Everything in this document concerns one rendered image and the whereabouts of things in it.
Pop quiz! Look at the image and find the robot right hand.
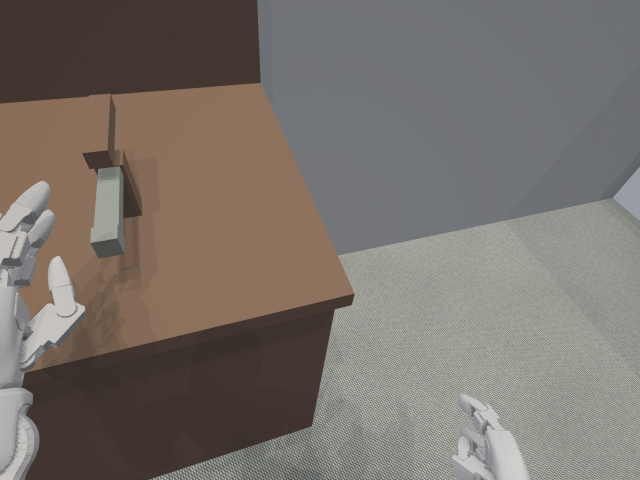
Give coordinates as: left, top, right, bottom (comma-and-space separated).
452, 394, 530, 480

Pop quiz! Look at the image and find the robot left forearm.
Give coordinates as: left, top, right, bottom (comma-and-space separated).
0, 388, 39, 480

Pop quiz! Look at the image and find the tap lever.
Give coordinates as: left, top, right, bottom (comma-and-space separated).
90, 166, 125, 259

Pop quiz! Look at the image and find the counter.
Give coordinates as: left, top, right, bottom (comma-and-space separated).
0, 0, 355, 480

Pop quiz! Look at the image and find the robot left hand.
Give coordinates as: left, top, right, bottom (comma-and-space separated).
0, 181, 85, 389

